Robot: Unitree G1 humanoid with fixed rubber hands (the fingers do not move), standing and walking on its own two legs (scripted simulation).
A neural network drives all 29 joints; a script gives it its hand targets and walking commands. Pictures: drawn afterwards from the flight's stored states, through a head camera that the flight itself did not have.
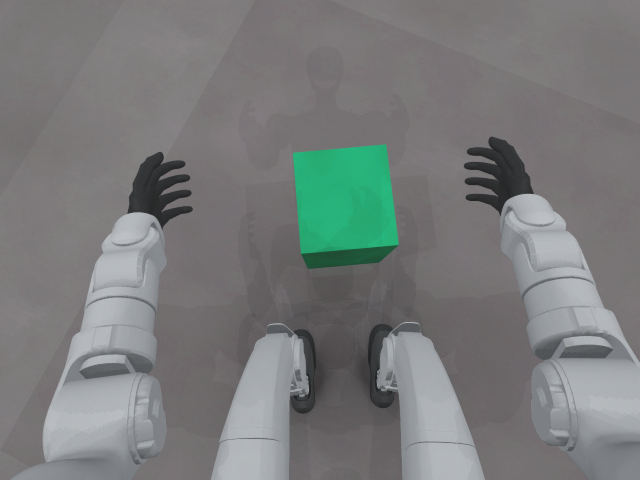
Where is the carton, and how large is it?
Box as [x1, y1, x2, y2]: [293, 144, 398, 268]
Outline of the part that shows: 385,144 293,153 301,254 308,268 378,262 398,244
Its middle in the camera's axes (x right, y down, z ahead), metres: +0.05 -0.06 +0.93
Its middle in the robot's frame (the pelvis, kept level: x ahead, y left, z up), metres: +0.50 -0.01 -0.52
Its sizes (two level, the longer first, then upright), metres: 0.212 0.194 0.297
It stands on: the floor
